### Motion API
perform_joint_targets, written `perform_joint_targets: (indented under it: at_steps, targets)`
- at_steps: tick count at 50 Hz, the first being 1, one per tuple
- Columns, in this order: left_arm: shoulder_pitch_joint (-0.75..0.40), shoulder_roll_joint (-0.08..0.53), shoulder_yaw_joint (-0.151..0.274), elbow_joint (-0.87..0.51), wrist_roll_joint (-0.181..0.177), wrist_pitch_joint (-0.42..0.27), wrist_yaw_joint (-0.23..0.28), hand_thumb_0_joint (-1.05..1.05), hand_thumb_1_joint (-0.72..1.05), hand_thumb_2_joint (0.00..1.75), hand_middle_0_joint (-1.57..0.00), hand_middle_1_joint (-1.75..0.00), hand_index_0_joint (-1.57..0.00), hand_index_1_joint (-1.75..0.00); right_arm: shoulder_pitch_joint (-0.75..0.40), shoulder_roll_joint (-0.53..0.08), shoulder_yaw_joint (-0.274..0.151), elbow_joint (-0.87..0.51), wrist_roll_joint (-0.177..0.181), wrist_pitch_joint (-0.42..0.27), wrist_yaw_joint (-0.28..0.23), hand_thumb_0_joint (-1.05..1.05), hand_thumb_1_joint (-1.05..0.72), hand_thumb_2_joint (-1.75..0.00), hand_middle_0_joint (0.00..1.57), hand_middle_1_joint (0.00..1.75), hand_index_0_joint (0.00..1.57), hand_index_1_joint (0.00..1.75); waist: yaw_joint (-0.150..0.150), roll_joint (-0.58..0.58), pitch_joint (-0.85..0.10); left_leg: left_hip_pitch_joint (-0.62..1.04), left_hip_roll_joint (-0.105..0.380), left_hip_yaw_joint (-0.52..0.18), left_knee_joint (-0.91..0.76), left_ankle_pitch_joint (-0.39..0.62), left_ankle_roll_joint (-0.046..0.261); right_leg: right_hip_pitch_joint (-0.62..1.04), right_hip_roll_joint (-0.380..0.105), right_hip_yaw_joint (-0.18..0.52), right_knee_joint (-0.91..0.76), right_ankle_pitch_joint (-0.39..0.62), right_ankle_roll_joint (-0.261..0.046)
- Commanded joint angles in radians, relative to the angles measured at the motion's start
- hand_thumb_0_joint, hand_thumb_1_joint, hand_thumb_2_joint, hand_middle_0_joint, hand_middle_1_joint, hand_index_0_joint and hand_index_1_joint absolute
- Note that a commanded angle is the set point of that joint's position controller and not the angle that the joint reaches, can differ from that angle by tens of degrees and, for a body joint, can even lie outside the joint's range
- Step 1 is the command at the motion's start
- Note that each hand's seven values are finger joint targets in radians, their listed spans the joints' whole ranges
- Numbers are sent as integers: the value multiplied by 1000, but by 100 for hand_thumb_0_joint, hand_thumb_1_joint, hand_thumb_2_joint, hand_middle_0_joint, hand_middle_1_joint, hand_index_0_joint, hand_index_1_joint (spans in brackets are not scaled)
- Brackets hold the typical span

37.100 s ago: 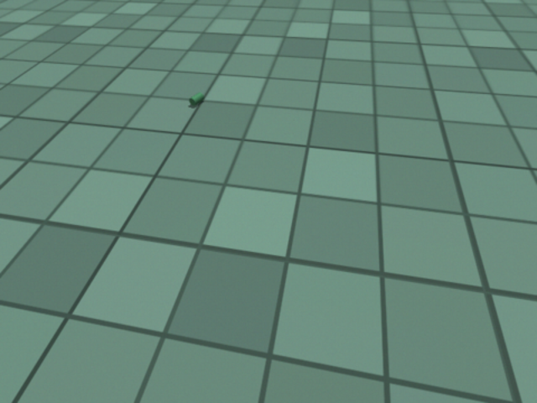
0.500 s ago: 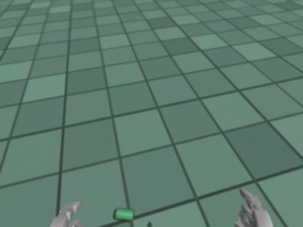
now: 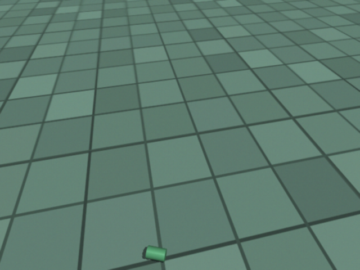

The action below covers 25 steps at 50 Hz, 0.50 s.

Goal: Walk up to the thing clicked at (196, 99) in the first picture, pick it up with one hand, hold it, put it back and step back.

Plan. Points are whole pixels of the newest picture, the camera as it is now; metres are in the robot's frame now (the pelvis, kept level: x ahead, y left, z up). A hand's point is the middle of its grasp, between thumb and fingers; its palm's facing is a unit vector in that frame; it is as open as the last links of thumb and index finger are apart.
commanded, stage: stand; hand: left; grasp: from above
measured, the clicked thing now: (156, 253) +0.39 +0.16 -0.74
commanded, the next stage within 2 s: none
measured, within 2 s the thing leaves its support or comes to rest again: neither
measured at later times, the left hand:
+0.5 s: hand out of the picture +0.02 +0.23 -0.15, palm faces +0.05 -0.94 -0.33, open 7.4 cm
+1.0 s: hand out of the picture +0.06 +0.22 -0.15, palm faces +0.03 -0.95 -0.32, open 7.4 cm
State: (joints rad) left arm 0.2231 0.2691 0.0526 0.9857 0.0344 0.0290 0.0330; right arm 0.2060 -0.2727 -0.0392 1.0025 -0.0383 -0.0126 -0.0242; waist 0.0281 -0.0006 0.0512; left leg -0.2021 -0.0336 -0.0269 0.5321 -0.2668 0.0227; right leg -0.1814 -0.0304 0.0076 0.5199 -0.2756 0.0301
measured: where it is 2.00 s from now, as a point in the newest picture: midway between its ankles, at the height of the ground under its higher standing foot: outside the picture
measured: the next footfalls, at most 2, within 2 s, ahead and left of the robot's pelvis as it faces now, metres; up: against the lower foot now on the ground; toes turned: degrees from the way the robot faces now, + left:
none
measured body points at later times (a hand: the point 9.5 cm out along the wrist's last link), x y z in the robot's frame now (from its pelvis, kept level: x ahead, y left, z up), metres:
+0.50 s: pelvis -0.01 +0.00 +0.01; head -0.03 -0.01 +0.46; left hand +0.02 +0.28 -0.13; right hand +0.05 -0.29 -0.13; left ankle +0.02 +0.11 -0.73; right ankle +0.01 -0.14 -0.73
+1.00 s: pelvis +0.00 -0.01 +0.01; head +0.00 -0.02 +0.46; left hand +0.06 +0.27 -0.12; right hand +0.06 -0.30 -0.13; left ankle +0.02 +0.11 -0.73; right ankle +0.01 -0.14 -0.73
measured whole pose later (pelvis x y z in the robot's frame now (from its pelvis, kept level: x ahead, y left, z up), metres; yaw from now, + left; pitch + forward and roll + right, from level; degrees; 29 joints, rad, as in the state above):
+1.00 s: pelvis +0.00 -0.01 +0.01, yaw +0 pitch -4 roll +0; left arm 0.13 0.29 0.04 1.15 0.02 -0.01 0.02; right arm 0.14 -0.32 -0.01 1.13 -0.02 -0.01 -0.01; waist 0.01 0.02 0.06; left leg -0.09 -0.01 -0.04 0.34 -0.17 0.00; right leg -0.08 -0.01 0.00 0.33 -0.18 0.01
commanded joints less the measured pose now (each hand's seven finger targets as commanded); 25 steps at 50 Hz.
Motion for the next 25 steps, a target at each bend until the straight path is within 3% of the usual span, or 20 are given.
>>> perform_joint_targets:
  at_steps: [1,4,6,9,11,25]
  targets:
    - [-54,171,31,-15,-2,-38,12,0,90,90,-20,-30,-20,-30,-59,-184,-39,-36,7,-19,-18,0,-90,-90,20,30,20,30,-10,7,-27,47,104,-121,-180,112,14,29,-58,69,-146,114,-44]
    - [-64,169,27,19,-3,-37,13,0,90,90,-20,-30,-20,-30,-55,-192,-39,-11,9,-18,-20,0,-90,-90,20,30,20,30,-14,18,-21,60,110,-122,-207,125,11,49,-60,67,-166,125,-39]
    - [-68,170,25,45,-2,-33,11,0,90,90,-20,-30,-20,-30,-55,-189,-37,4,5,-12,-18,0,-90,-90,20,30,20,30,-16,7,37,14,111,-134,-250,9,11,38,-53,64,-178,66,-35]
    - [-52,177,24,69,0,-34,8,0,90,90,-20,-30,-20,-30,-70,-198,-39,13,9,-7,-14,0,-90,-90,20,30,20,30,-10,15,39,16,113,-140,-267,-45,12,33,-51,59,-190,43,-35]
    - [-58,181,23,78,1,-37,8,0,90,90,-20,-30,-20,-30,-72,-197,-37,19,10,-9,-12,0,-90,-90,20,30,20,30,-14,1,8,49,116,-135,-262,-2,13,40,-61,68,-201,56,-39]
    - [-63,203,16,110,-6,-42,2,0,90,90,-20,-30,-20,-30,-81,-214,-25,56,14,-7,-4,0,-90,-90,20,30,20,30,-13,3,35,36,121,-127,-269,-11,11,39,-69,83,-238,30,-39]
